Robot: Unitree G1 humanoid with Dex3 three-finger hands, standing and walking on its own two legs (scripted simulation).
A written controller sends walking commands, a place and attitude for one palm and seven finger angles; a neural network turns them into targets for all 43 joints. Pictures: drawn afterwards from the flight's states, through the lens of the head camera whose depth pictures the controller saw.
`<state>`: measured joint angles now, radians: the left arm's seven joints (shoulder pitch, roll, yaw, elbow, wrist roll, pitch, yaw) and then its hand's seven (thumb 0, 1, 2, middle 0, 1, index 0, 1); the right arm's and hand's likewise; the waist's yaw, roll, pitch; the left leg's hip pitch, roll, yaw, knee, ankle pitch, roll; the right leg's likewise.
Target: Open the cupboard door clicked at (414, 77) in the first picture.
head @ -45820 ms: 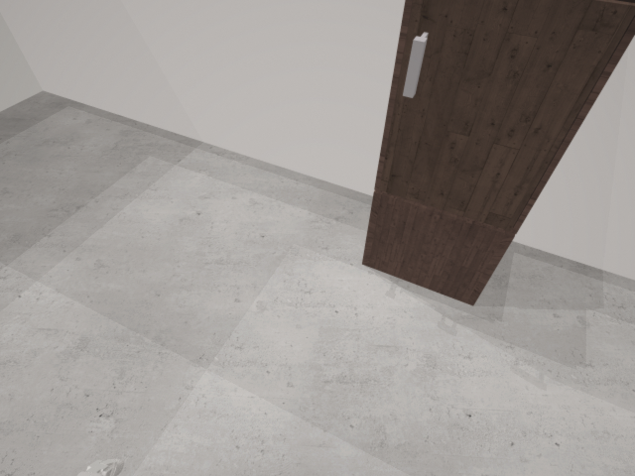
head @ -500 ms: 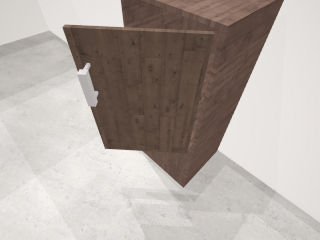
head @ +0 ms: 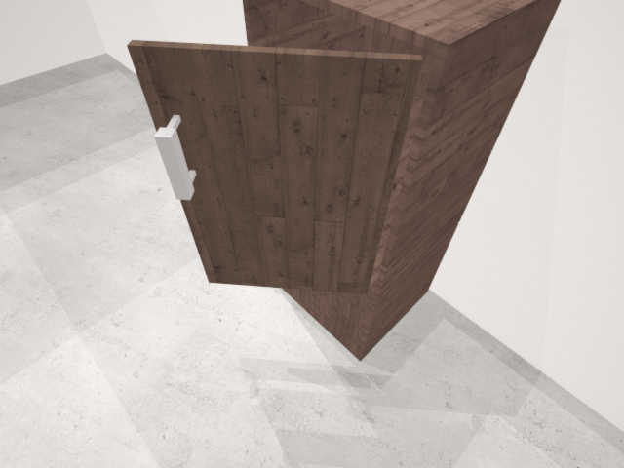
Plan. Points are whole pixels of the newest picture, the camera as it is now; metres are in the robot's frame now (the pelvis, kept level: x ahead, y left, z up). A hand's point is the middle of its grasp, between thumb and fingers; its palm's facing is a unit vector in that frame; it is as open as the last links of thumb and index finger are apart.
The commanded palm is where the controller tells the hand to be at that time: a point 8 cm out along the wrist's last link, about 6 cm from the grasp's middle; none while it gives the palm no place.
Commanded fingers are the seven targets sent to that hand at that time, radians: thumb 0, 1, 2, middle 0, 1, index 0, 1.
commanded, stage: look again from close up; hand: left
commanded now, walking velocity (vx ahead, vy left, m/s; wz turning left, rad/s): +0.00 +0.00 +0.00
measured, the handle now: (180, 157) +0.55 +0.26 +0.08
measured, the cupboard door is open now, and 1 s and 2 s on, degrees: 41 41 41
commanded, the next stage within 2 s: raise the hand with hooked fingers in 0.42 s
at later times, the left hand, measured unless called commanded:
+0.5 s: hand out of the picture -0.03 +0.20 -0.18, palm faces +0.03 -0.98 -0.19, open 7.3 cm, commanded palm none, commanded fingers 0.00 0.90 0.90 -0.20 -0.30 -0.20 -0.30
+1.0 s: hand (131, 459) +0.14 +0.23 -0.05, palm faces +0.10 -1.00 +0.00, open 8.9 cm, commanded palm +0.12 +0.29 -0.02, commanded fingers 0.00 0.32 0.65 -0.24 -0.68 -0.24 -0.68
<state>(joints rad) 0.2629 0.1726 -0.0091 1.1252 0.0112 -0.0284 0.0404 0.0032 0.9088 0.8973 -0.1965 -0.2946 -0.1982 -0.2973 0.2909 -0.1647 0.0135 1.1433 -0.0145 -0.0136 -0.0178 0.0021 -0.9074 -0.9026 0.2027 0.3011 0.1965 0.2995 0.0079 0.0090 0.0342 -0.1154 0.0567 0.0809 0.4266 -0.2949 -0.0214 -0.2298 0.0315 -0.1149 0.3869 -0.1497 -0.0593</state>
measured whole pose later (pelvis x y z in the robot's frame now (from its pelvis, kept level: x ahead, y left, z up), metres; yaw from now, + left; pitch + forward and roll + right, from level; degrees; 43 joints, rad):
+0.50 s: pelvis -0.02 +0.03 +0.00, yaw +0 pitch -2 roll +1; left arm 0.31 0.13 0.00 1.11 0.01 -0.01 0.03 0.01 0.92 0.90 -0.19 -0.29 -0.20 -0.30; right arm 0.38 -0.12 0.01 1.10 -0.02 -0.02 -0.02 0.00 -0.91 -0.90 0.20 0.30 0.20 0.30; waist -0.01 0.01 0.02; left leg -0.13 -0.02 0.10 0.44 -0.28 0.04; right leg -0.28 -0.05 -0.08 0.47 -0.16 -0.01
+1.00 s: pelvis -0.02 +0.03 -0.07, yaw +4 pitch +10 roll -1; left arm 0.53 0.21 0.15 0.02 -0.24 -0.41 -0.30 0.01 0.55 0.74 -0.23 -0.53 -0.23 -0.53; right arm 0.15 -0.29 -0.06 0.40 0.02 -0.25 -0.01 0.01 -0.91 -0.90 0.20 0.30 0.19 0.30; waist 0.03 -0.04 -0.12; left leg -0.65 0.00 0.03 1.04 -0.56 0.03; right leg -0.75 -0.03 -0.10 0.99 -0.41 -0.03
